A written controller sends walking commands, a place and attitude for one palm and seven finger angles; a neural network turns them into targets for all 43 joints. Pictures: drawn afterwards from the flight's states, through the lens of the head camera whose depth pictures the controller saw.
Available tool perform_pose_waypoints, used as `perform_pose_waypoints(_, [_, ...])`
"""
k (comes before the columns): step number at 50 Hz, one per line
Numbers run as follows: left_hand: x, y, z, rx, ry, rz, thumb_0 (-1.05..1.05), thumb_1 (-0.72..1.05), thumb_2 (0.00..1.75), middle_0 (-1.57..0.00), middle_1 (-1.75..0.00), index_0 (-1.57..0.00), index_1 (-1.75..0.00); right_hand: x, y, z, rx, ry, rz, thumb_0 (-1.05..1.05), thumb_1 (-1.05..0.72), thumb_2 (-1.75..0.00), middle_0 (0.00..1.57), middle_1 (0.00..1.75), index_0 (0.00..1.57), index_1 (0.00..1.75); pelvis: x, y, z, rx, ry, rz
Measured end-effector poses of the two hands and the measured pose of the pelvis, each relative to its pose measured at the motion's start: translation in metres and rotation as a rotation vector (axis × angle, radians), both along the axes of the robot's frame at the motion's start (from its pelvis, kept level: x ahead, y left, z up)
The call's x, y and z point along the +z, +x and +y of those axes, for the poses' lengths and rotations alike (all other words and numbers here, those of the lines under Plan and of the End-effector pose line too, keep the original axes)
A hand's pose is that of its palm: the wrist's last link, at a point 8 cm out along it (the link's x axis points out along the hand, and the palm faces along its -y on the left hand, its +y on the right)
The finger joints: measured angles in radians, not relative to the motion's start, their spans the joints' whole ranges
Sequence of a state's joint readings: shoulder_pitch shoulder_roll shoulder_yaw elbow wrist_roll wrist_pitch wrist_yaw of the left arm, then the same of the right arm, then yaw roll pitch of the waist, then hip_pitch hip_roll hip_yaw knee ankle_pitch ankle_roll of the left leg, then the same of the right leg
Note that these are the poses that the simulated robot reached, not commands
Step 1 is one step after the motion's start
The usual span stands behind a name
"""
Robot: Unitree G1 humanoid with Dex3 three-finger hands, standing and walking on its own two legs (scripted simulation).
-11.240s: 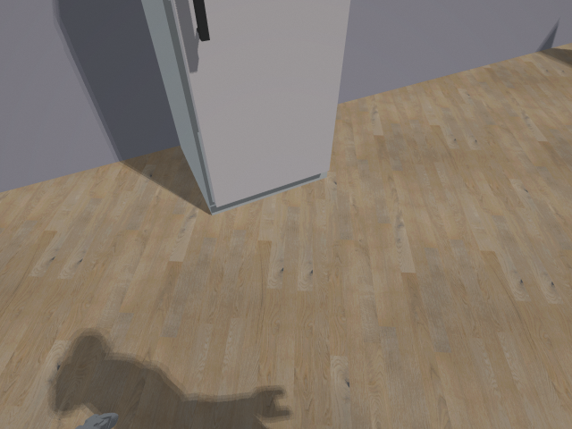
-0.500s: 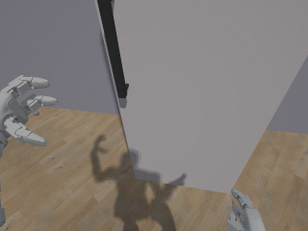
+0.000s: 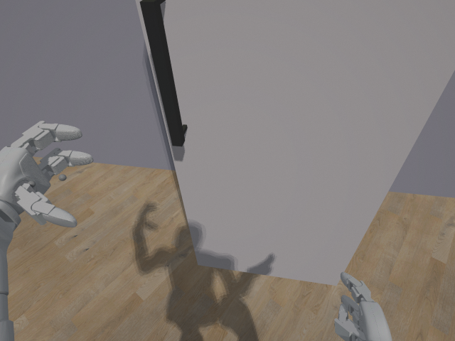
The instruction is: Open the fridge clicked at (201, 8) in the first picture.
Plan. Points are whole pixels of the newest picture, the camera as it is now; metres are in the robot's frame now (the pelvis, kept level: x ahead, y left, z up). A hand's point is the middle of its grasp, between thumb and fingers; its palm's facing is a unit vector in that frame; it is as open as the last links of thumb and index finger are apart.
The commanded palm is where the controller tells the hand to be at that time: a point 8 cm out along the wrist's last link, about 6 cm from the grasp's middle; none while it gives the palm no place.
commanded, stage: move the hooked fingers beside the handle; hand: left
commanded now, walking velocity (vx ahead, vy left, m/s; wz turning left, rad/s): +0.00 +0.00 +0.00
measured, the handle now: (170, 79) +0.56 +0.18 +0.22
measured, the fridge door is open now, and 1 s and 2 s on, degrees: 0 0 0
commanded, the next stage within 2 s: none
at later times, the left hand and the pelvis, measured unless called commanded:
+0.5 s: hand (87, 151) +0.34 +0.27 +0.20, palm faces +0.01 -1.00 -0.04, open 14.0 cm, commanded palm +0.31 +0.31 +0.20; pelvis +0.00 +0.00 +0.00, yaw +0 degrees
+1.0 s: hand (109, 128) +0.40 +0.26 +0.20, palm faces -0.01 -1.00 +0.00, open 14.0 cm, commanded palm +0.38 +0.31 +0.20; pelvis +0.01 +0.01 +0.00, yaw -1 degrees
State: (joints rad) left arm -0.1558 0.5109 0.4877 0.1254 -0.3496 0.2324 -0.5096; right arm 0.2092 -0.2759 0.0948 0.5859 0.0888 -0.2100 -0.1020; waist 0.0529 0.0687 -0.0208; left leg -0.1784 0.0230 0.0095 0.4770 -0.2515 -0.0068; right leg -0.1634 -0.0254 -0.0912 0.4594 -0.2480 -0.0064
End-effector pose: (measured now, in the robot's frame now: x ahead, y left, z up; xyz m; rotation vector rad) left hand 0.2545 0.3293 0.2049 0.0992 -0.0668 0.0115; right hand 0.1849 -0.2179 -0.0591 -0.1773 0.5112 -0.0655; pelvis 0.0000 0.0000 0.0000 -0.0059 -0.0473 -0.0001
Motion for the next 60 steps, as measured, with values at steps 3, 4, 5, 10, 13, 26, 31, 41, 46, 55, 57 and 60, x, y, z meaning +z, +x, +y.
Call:
perform_pose_waypoints(3, [0.001,-0.001,0.002,0.004,-0.007,-0.017,-0.01,-0.50,0.30,-0.30,-1.20,-0.30,-1.20,0.000,0.000,0.002,0.004,0.004,0.002,0.01,-0.90,-0.90,0.20,0.30,0.20,0.30,0.000,0.001,0.000,0.000,0.000,0.000])
perform_pose_waypoints(4, [0.001,0.000,0.003,0.009,-0.010,-0.021,-0.01,-0.50,0.30,-0.31,-1.20,-0.30,-1.20,0.000,0.000,0.002,0.005,0.003,0.004,0.01,-0.90,-0.90,0.20,0.30,0.20,0.30,0.000,0.001,0.000,0.000,-0.001,-0.001])
perform_pose_waypoints(5, [0.001,0.000,0.003,0.014,-0.013,-0.022,-0.01,-0.50,0.30,-0.31,-1.20,-0.30,-1.20,0.000,0.000,0.002,0.007,0.002,0.006,0.01,-0.90,-0.90,0.20,0.30,0.20,0.30,0.000,0.001,0.000,0.001,-0.001,-0.001])
perform_pose_waypoints(10, [-0.004,0.010,0.006,0.027,-0.030,0.005,-0.01,-0.50,0.30,-0.30,-1.20,-0.30,-1.20,-0.003,-0.002,0.000,0.004,-0.009,0.024,0.01,-0.90,-0.90,0.20,0.30,0.20,0.30,0.000,0.000,0.000,0.006,-0.002,0.002])
perform_pose_waypoints(13, [-0.006,0.019,0.003,0.019,-0.028,0.016,-0.01,-0.50,0.30,-0.30,-1.20,-0.30,-1.20,-0.004,-0.004,-0.002,-0.006,-0.018,0.033,0.01,-0.90,-0.90,0.20,0.30,0.20,0.30,0.000,0.000,0.000,0.007,-0.002,0.005])
perform_pose_waypoints(26, [-0.007,0.067,-0.005,-0.003,-0.061,0.044,-0.01,-0.50,0.30,-0.30,-1.20,-0.30,-1.20,-0.011,-0.022,-0.016,-0.072,-0.031,0.094,0.01,-0.90,-0.90,0.20,0.30,0.20,0.30,0.000,0.003,0.002,-0.008,0.001,0.032])
perform_pose_waypoints(31, [-0.007,0.079,-0.010,-0.013,-0.055,0.034,-0.01,-0.50,0.30,-0.30,-1.20,-0.30,-1.20,-0.015,-0.030,-0.021,-0.091,-0.041,0.128,0.01,-0.90,-0.90,0.20,0.30,0.20,0.30,0.000,0.005,0.003,-0.012,0.001,0.041])
perform_pose_waypoints(41, [-0.009,0.104,-0.012,-0.012,-0.076,0.065,-0.01,-0.50,0.30,-0.30,-1.20,-0.30,-1.20,-0.019,-0.039,-0.026,-0.121,-0.049,0.172,0.01,-0.90,-0.90,0.20,0.30,0.20,0.30,0.000,0.008,0.004,-0.015,0.001,0.059])
perform_pose_waypoints(46, [-0.009,0.117,-0.016,-0.019,-0.082,0.060,-0.01,-0.50,0.30,-0.30,-1.20,-0.30,-1.20,-0.021,-0.043,-0.027,-0.131,-0.057,0.196,0.01,-0.90,-0.90,0.20,0.30,0.20,0.30,0.000,0.009,0.005,-0.016,0.000,0.069])
perform_pose_waypoints(55, [-0.007,0.138,-0.014,-0.020,-0.103,0.064,-0.01,-0.50,0.30,-0.30,-1.20,-0.30,-1.20,-0.025,-0.058,-0.031,-0.161,-0.067,0.246,0.01,-0.90,-0.90,0.20,0.30,0.20,0.30,-0.001,0.010,0.007,-0.021,-0.001,0.087])
perform_pose_waypoints(57, [-0.009,0.143,-0.014,-0.017,-0.099,0.081,-0.01,-0.50,0.30,-0.30,-1.20,-0.30,-1.20,-0.027,-0.063,-0.032,-0.168,-0.071,0.264,0.01,-0.90,-0.90,0.20,0.30,0.20,0.30,-0.001,0.010,0.008,-0.021,-0.002,0.093])
perform_pose_waypoints(60, [-0.011,0.150,-0.015,-0.020,-0.095,0.086,-0.01,-0.50,0.30,-0.30,-1.20,-0.30,-1.20,-0.030,-0.071,-0.034,-0.177,-0.082,0.296,0.01,-0.90,-0.90,0.20,0.30,0.20,0.30,-0.001,0.009,0.009,-0.020,-0.003,0.100])
